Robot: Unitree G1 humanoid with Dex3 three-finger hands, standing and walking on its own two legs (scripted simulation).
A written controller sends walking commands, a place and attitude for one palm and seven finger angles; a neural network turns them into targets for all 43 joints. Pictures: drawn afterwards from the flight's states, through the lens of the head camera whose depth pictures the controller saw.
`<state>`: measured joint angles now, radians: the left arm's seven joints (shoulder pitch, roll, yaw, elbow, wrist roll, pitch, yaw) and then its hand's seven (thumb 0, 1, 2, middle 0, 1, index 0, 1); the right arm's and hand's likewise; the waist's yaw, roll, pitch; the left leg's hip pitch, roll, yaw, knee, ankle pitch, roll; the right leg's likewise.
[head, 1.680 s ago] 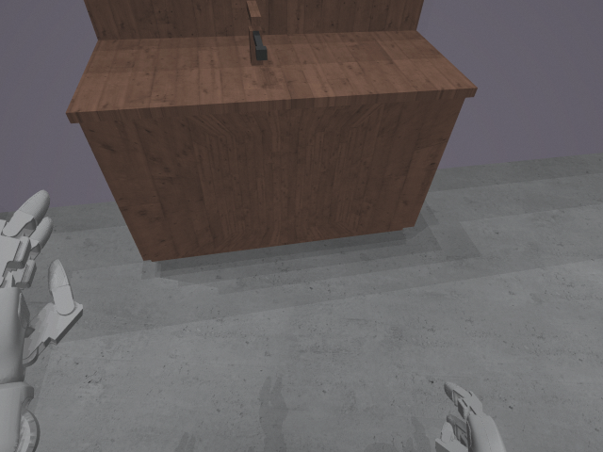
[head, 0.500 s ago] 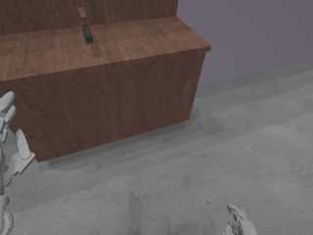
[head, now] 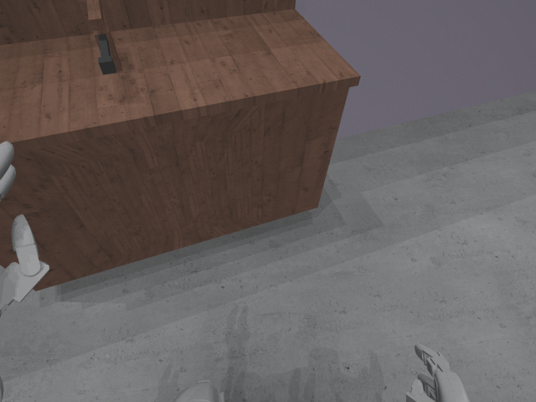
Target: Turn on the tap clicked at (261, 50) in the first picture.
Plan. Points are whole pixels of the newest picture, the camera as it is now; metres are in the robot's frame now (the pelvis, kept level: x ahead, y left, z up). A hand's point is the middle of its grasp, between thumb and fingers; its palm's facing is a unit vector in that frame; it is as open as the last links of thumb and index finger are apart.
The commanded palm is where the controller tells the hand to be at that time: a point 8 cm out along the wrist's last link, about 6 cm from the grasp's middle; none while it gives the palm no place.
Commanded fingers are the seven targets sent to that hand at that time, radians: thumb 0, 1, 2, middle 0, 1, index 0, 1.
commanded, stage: take the last steps up to it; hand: left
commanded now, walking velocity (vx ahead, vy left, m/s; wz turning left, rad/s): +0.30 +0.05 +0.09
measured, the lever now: (107, 65) +0.75 +0.40 +0.07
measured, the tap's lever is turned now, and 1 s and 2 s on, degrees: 0 0 0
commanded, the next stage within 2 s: come to a stop and stand still in 1.40 s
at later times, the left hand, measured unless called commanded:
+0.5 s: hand (107, 185) +0.32 +0.21 +0.18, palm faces +0.48 -0.77 -0.41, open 7.4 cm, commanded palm +0.26 +0.25 +0.18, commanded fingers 0.00 0.90 0.90 -0.20 -0.30 -0.20 -0.30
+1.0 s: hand (158, 120) +0.43 +0.18 +0.18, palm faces +0.44 -0.76 -0.48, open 7.4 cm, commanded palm +0.38 +0.23 +0.18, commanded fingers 0.00 0.90 0.90 -0.20 -0.30 -0.20 -0.30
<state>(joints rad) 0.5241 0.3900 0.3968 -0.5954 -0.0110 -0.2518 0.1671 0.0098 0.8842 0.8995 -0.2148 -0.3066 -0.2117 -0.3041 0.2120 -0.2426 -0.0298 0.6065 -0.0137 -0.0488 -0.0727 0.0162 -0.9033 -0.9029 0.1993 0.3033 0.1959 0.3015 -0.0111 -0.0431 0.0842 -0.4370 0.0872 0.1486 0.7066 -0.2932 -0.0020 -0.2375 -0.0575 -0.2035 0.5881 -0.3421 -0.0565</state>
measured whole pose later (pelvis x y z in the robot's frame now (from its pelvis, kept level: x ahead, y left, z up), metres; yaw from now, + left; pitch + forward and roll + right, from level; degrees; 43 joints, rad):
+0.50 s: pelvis +0.12 -0.04 +0.00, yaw +4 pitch -1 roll +1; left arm 0.41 0.31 0.34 -0.45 -0.01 -0.21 0.16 0.01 0.89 0.90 -0.21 -0.31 -0.21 -0.30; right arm 0.20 -0.21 0.02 0.68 0.00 -0.05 -0.06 0.02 -0.90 -0.90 0.21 0.30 0.20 0.30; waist 0.02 0.04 0.05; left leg -0.46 0.07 0.06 1.09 -0.45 -0.02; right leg -0.26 -0.07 -0.17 0.61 -0.34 -0.03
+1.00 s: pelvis +0.23 -0.06 -0.01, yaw +3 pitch -1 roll +1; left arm 0.47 0.38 0.36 -0.50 -0.01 -0.23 0.16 0.01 0.89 0.90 -0.21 -0.31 -0.21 -0.30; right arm 0.22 -0.16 0.02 0.61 0.00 -0.10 -0.06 0.01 -0.90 -0.90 0.20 0.30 0.20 0.30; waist 0.00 0.05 0.04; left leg -0.36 0.12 0.11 0.78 -0.43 -0.01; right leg -0.34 -0.06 -0.16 0.68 -0.31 -0.03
